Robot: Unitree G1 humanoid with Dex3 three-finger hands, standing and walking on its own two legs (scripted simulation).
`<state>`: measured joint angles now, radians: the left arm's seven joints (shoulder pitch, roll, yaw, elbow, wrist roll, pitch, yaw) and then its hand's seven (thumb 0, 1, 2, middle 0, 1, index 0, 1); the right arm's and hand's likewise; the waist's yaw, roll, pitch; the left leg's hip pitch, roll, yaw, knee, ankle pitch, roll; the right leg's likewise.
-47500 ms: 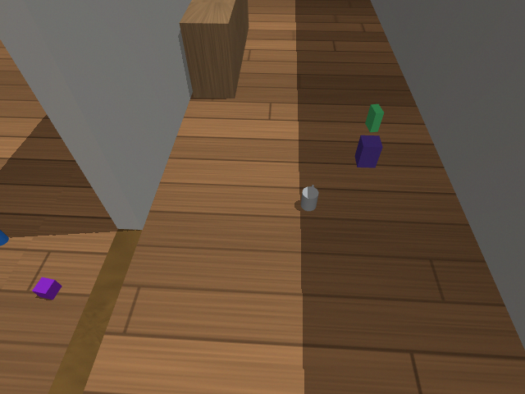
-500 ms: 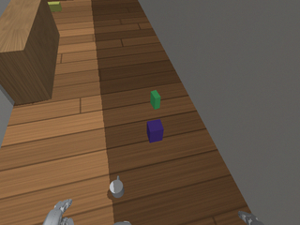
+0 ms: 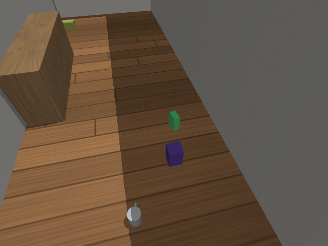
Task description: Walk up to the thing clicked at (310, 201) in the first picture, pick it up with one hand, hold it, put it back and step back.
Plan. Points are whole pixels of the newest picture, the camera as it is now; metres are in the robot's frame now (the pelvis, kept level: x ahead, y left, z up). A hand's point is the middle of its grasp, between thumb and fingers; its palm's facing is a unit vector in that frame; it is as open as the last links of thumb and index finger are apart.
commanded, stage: stand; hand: left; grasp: from above
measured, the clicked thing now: (135, 213) +0.43 +0.19 -0.73
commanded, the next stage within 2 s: step back in 1.78 s
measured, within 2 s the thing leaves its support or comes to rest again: neither
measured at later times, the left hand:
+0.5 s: hand out of the picture +0.05 +0.22 -0.16, palm faces +0.02 -0.94 -0.33, open 7.4 cm
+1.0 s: hand out of the picture +0.08 +0.21 -0.15, palm faces +0.01 -0.94 -0.34, open 7.4 cm
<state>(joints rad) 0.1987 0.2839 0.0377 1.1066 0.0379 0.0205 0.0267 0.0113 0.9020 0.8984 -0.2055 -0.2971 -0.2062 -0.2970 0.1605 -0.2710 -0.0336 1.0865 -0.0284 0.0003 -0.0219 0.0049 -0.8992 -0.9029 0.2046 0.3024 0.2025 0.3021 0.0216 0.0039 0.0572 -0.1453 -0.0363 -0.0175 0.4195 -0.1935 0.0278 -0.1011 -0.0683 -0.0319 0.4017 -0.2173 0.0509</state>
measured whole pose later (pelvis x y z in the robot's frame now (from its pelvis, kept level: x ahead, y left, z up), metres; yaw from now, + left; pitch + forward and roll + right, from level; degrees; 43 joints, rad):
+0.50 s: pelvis +0.00 -0.02 +0.00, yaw +0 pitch -4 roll +0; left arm 0.16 0.29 0.04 1.15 0.03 0.01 0.02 0.01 0.90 0.90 -0.21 -0.30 -0.21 -0.30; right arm 0.15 -0.31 -0.02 1.14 -0.02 0.00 -0.01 0.00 -0.90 -0.90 0.20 0.30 0.20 0.30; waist 0.01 0.02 0.06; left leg -0.13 0.00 -0.04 0.37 -0.17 -0.01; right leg -0.09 -0.03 -0.05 0.36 -0.20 0.02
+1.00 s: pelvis +0.01 -0.04 +0.01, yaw +0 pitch -4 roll +0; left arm 0.12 0.31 0.04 1.14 0.02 0.00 0.01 0.01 0.90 0.90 -0.21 -0.30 -0.21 -0.30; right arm 0.12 -0.32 -0.01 1.14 -0.02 0.00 -0.01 0.00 -0.90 -0.90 0.20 0.30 0.20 0.30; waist 0.00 0.02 0.06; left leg -0.11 0.02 -0.04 0.33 -0.16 -0.03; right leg -0.07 -0.01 -0.05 0.32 -0.19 0.00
